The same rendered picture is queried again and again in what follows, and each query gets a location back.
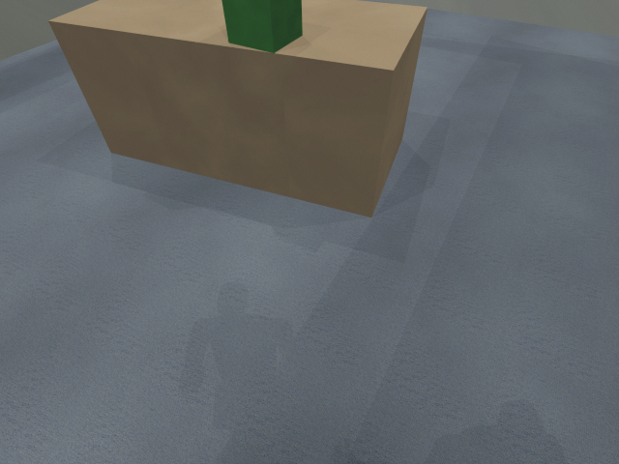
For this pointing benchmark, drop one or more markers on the pedestal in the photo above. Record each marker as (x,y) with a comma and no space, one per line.
(320,120)

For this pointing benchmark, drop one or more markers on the carton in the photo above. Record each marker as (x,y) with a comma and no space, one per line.
(267,25)

